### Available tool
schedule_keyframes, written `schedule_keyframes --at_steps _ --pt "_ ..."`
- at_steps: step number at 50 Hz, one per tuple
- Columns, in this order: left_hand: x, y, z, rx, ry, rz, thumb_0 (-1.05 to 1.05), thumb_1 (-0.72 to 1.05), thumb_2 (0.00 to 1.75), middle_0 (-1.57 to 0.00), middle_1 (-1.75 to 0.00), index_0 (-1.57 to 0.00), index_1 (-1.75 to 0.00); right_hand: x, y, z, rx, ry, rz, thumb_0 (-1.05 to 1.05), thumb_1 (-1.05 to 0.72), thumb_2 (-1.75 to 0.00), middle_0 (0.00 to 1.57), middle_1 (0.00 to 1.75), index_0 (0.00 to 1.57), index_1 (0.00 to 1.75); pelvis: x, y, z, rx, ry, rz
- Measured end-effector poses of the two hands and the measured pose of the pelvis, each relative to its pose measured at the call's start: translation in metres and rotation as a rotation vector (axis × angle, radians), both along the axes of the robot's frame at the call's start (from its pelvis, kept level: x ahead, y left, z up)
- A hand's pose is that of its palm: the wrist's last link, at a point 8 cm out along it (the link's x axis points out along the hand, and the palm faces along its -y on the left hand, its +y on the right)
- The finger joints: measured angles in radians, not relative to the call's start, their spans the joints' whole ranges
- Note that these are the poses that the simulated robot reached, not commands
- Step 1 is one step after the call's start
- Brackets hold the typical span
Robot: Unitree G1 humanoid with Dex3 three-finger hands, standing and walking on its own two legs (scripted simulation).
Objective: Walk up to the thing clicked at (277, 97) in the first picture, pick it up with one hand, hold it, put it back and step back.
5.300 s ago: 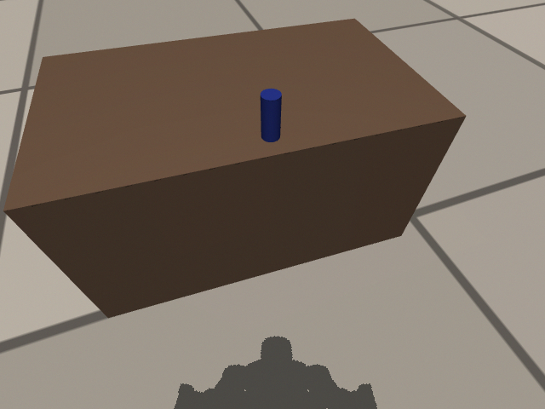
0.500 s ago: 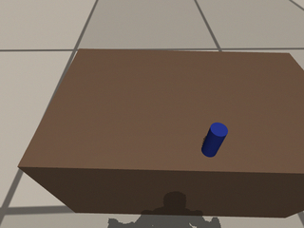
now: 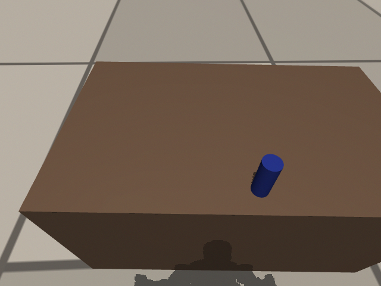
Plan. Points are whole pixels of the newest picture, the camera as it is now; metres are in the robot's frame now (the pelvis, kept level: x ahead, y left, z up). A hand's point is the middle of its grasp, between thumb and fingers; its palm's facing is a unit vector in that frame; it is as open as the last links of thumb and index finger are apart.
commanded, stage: stand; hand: right
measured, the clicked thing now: (265, 177) +0.40 -0.19 -0.07
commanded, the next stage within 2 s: rise first in 0.46 s
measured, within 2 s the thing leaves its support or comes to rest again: neither
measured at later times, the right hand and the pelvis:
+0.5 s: hand out of the picture +0.08 -0.25 -0.16, palm faces -0.04 +0.94 -0.34, open 7.4 cm; pelvis +0.00 +0.00 +0.00, yaw +0 degrees
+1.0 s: hand (315, 283) +0.16 -0.25 -0.10, palm faces +0.23 +0.91 -0.36, open 15.2 cm; pelvis +0.00 +0.00 +0.00, yaw -2 degrees
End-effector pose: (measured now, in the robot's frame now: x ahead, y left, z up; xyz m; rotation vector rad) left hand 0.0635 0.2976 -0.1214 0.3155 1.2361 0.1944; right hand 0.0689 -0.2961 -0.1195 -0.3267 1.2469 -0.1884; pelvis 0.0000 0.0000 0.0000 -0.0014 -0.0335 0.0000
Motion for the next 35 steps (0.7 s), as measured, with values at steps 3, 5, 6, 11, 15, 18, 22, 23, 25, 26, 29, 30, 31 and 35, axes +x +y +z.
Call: schedule_keyframes --at_steps 3,5,6,11,15,18,22,23,25,26,29,30,31,35 --pt "0.0 0.0 0.0 0.0 -0.001 -0.001 0.01 0.91 0.9 -0.2 -0.3 -0.2 -0.3 0.0 0.0 0.0 0.0 0.0 0.0 0.01 -0.9 -0.9 0.2 0.3 0.2 0.3 0.0 0.0 0.0 0.0 -0.001 -0.001" --pt "0.0 0.001 0.0 0.0 -0.001 -0.001 0.01 0.91 0.9 -0.2 -0.3 -0.2 -0.3 0.0 0.001 0.0 0.0 -0.001 0.0 0.01 -0.9 -0.9 0.2 0.3 0.2 0.3 0.0 0.0 0.0 0.0 -0.001 -0.001" --pt "0.001 0.001 0.0 0.001 -0.001 -0.001 0.01 0.91 0.9 -0.2 -0.3 -0.2 -0.3 0.0 0.001 0.0 0.0 -0.001 0.0 0.01 -0.9 -0.9 0.2 0.3 0.2 0.3 0.0 0.001 0.0 0.0 -0.001 -0.001" --pt "0.001 0.001 0.0 0.001 -0.001 -0.002 0.01 0.91 0.9 -0.2 -0.3 -0.2 -0.3 0.001 0.002 0.0 0.001 -0.004 0.001 0.01 -0.9 -0.9 0.2 0.3 0.2 0.3 0.0 0.001 0.0 0.0 0.0 -0.001" --pt "0.0 0.001 0.0 0.0 -0.001 -0.001 0.01 0.91 0.9 -0.2 -0.3 -0.2 -0.3 0.001 0.002 0.0 0.001 -0.006 0.003 0.01 -0.9 -0.9 0.2 0.3 0.2 0.3 0.0 0.001 0.0 0.0 0.0 -0.001" --pt "0.0 0.002 0.0 0.0 -0.001 -0.001 0.01 0.91 0.9 -0.2 -0.3 -0.2 -0.3 0.001 0.003 0.0 0.001 -0.005 0.004 0.01 -0.9 -0.9 0.2 0.3 0.2 0.3 0.0 0.002 0.0 0.0 0.0 0.0" --pt "0.0 0.002 0.0 0.0 0.0 -0.001 0.01 0.91 0.9 -0.2 -0.3 -0.2 -0.3 0.002 0.003 0.0 0.001 -0.006 0.004 0.01 -0.9 -0.9 0.2 0.3 0.2 0.3 0.0 0.002 0.0 0.0 0.0 0.0" --pt "0.0 0.002 0.0 0.0 0.0 -0.001 0.01 0.91 0.9 -0.2 -0.3 -0.2 -0.3 0.002 0.003 0.0 0.001 -0.006 0.003 0.01 -0.9 -0.9 0.2 0.3 0.2 0.3 0.0 0.002 0.0 0.0 -0.001 -0.001" --pt "-0.001 0.002 0.0 0.001 0.001 -0.001 0.01 0.91 0.9 -0.2 -0.3 -0.2 -0.3 0.002 0.003 0.0 0.001 -0.006 0.003 0.01 -0.9 -0.9 0.2 0.3 0.2 0.3 0.0 0.002 0.0 0.0 -0.001 -0.001" --pt "-0.001 0.002 0.0 0.001 0.001 -0.001 0.01 0.91 0.9 -0.2 -0.3 -0.2 -0.3 0.002 0.003 0.0 0.002 -0.007 0.003 0.01 -0.9 -0.9 0.2 0.3 0.2 0.3 0.0 0.002 0.0 0.0 -0.001 -0.001" --pt "-0.001 0.003 0.0 0.002 0.001 -0.001 0.01 0.91 0.9 -0.2 -0.29 -0.2 -0.3 0.002 0.003 0.0 0.002 -0.009 0.002 0.01 -0.9 -0.89 0.2 0.3 0.2 0.3 0.0 0.002 0.0 0.0 -0.002 -0.001" --pt "0.001 0.002 0.0 -0.002 -0.021 0.013 0.01 0.9 0.89 -0.19 -0.29 -0.19 -0.29 0.004 0.004 0.0 0.004 -0.025 -0.009 0.01 -0.89 -0.89 0.2 0.29 0.2 0.3 -0.001 0.002 -0.001 0.0 0.006 -0.004" --pt "0.007 0.0 0.001 -0.006 -0.064 0.022 0.01 0.88 0.88 -0.18 -0.27 -0.18 -0.28 0.01 0.006 0.002 0.008 -0.066 -0.021 0.01 -0.88 -0.87 0.19 0.28 0.19 0.28 -0.004 0.002 -0.002 0.0 0.007 -0.006" --pt "0.042 -0.009 0.007 -0.019 -0.228 0.039 0.01 0.76 0.75 -0.12 -0.19 -0.11 -0.2 0.041 0.014 0.006 0.016 -0.232 -0.065 0.01 -0.75 -0.75 0.14 0.2 0.14 0.2 -0.014 0.003 -0.005 -0.001 0.035 -0.013"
